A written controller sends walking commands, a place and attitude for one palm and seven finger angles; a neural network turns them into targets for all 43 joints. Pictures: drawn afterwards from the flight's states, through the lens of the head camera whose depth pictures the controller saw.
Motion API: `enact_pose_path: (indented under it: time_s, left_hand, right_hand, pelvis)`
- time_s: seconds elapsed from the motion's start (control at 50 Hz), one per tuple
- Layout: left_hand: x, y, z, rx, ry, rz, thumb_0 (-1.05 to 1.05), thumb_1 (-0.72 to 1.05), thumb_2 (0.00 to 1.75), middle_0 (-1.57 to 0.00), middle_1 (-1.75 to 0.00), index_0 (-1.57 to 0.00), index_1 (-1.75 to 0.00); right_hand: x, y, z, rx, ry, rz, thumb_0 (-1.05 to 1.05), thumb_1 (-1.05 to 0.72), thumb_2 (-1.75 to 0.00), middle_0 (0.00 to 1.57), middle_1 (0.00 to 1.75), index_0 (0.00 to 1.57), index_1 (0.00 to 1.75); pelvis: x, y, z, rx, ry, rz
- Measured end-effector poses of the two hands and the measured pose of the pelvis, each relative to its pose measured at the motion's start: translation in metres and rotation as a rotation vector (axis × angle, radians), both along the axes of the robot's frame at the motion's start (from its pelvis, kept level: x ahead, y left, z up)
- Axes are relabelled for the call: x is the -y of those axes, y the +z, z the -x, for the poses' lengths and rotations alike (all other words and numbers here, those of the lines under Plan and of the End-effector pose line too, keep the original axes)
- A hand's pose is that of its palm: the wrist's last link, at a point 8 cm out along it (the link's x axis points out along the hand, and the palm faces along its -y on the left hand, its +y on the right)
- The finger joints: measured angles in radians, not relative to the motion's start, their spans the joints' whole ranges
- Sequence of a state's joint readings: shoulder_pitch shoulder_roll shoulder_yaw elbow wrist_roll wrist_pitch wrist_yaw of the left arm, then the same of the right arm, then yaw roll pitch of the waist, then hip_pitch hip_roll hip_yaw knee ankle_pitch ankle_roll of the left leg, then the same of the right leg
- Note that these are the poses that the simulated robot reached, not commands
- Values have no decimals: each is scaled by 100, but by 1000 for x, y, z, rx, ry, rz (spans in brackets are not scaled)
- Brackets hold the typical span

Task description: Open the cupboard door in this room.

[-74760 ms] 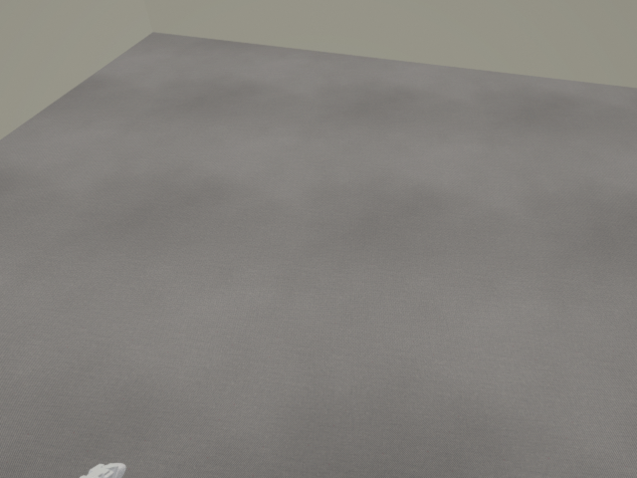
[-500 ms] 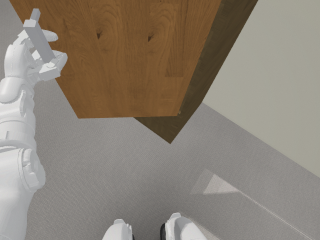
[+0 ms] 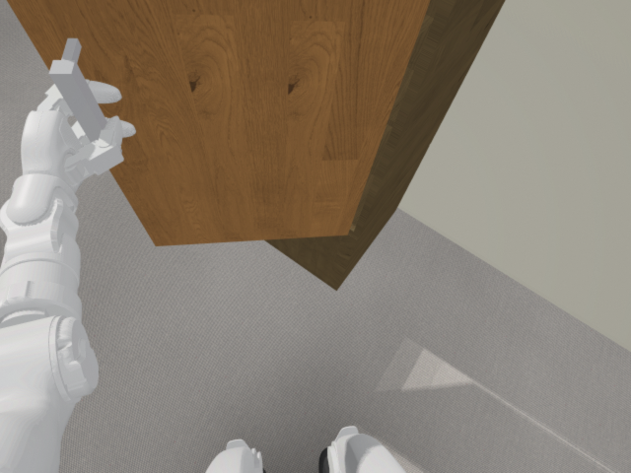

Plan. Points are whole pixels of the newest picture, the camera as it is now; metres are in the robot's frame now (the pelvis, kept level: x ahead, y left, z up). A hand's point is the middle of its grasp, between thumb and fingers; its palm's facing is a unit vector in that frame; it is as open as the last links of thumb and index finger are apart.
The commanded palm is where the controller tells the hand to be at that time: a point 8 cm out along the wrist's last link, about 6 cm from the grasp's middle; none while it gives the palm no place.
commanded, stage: pull the door open along its arc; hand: left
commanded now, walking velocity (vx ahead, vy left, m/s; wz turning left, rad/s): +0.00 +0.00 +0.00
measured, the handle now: (93, 105) +0.55 +0.23 +0.10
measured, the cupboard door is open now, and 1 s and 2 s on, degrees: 42 79 79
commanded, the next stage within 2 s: open thumb and fingers to let go in 0.68 s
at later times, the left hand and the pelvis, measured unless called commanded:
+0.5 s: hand (172, 289) +0.31 +0.12 +0.09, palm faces +0.29 -0.96 +0.02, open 6.2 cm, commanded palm +0.25 +0.21 +0.09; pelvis +0.00 -0.02 +0.02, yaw +1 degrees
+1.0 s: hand (210, 310) +0.29 +0.09 +0.09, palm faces +0.42 -0.91 -0.02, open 6.7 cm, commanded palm +0.24 +0.14 +0.09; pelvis -0.01 -0.06 +0.02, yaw +5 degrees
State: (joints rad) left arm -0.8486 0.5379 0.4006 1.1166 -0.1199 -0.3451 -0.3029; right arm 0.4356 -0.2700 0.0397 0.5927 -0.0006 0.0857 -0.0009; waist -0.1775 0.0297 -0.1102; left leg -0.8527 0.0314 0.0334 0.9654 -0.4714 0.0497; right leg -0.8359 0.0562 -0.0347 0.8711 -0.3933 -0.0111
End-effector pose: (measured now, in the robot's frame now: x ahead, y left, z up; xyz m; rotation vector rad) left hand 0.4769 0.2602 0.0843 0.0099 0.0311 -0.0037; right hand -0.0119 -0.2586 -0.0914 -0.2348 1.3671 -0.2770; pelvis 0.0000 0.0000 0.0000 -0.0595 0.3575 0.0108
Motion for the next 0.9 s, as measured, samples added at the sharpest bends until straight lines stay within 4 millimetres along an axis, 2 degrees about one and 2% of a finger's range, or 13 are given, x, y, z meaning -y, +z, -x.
enact_pose_path:
  time_s: [0.12, 0.24, 0.42, 0.54, 0.6, 0.68, 0.84, 0.9]
  left_hand:
    - [4, -1, 29, 16, -13, 0, 1, 73, 78, -37, -134, -36, -135]
    - [16, -2, 80, 39, -29, 15, 1, 71, 74, -37, -134, -36, -135]
    - [68, -2, 171, 60, 222, 51, 2, 68, 73, -38, -134, -37, -130]
    - [99, 1, 210, 35, 322, 25, 2, 64, 71, -38, -132, -38, -132]
    - [111, 2, 221, 23, 362, 22, 2, 63, 71, -38, -131, -39, -132]
    - [121, 3, 229, 15, 399, 9, 2, 64, 72, -37, -130, -38, -132]
    - [138, 4, 237, 31, 442, 6, 2, 69, 78, -35, -131, -35, -133]
    - [138, 4, 236, 41, 445, -14, 2, 69, 79, -35, -132, -35, -133]
  right_hand:
    - [-1, 3, -21, 69, -6, -26, 0, -91, -90, 21, 30, 20, 30]
    - [-3, 9, -65, 218, 32, -56, 0, -91, -90, 20, 30, 20, 30]
    - [-20, 23, -156, 490, 191, -123, 0, -91, -90, 20, 30, 20, 30]
    - [-32, 35, -194, 591, 266, -156, 0, -91, -90, 20, 30, 20, 30]
    - [-33, 39, -202, 606, 286, -163, 0, -91, -90, 20, 30, 20, 30]
    - [-26, 38, -201, 602, 297, -163, 0, -90, -90, 20, 30, 20, 30]
    - [5, 19, -180, 533, 303, -137, 1, -90, -90, 20, 30, 20, 30]
    - [16, 12, -169, 493, 291, -122, 1, -90, -90, 20, 30, 20, 30]
  pelvis:
    - [0, 7, -6, 30, -12, -8]
    - [1, 14, -10, 76, -16, -18]
    - [9, 16, -6, 146, -6, -41]
    - [22, 18, -1, 203, 14, -56]
    - [31, 20, 0, 224, 25, -62]
    - [41, 21, 1, 239, 38, -67]
    - [55, 18, 4, 234, 63, -79]
    - [59, 17, 6, 231, 65, -85]
